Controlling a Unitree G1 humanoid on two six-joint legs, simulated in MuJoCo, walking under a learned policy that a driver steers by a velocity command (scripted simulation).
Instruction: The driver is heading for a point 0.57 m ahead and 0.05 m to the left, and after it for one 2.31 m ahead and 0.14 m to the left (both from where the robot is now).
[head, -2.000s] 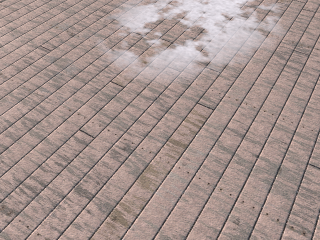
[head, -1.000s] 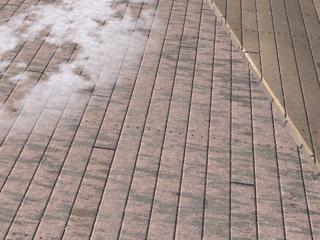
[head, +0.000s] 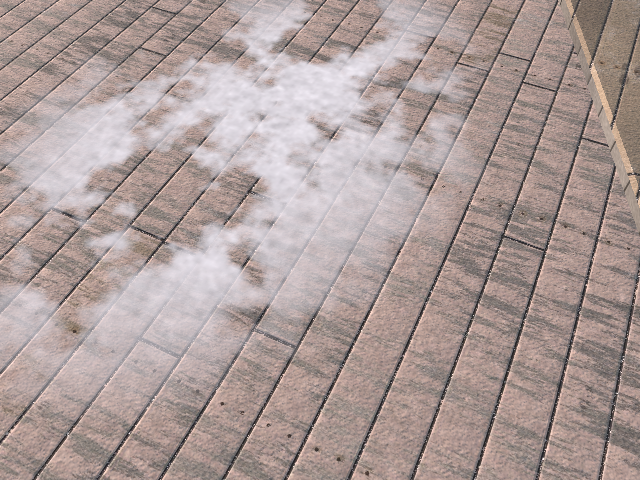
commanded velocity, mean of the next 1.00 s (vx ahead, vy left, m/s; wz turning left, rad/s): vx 0.50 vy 0.00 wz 0.29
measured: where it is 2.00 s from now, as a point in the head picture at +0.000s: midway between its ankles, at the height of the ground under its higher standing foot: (247, 231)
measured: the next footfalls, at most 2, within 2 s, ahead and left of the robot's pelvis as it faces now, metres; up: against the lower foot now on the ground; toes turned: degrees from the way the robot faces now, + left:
right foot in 0.50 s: +0.47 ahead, -0.08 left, +0.00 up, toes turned +13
left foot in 1.02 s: +0.67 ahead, +0.19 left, +0.00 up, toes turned +19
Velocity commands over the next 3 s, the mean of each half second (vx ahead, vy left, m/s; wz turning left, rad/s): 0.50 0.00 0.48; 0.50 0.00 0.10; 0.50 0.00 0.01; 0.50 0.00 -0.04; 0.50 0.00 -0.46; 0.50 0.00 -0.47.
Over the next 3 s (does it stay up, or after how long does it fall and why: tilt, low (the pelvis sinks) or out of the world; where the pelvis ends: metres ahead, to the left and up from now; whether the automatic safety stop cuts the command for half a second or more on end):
stays up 1.53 0.18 0.03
